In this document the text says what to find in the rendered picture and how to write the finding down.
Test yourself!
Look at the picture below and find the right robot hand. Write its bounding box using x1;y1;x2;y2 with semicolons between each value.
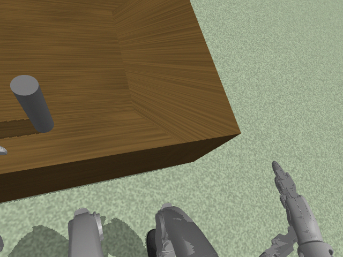
259;161;323;257

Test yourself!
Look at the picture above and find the can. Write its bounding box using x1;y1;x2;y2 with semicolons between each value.
10;75;54;133

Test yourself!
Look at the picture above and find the right robot arm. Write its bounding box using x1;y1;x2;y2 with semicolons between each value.
297;241;334;257

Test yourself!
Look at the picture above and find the right robot foot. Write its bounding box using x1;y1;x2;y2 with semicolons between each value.
146;229;157;257

